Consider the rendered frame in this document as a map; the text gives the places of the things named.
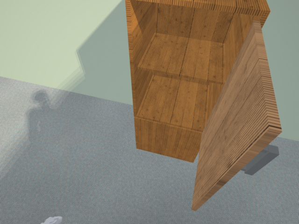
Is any cupboard door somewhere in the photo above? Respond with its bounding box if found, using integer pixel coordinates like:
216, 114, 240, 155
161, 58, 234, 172
192, 21, 282, 211

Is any handle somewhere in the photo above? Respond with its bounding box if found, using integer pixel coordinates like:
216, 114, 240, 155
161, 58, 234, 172
241, 144, 279, 175

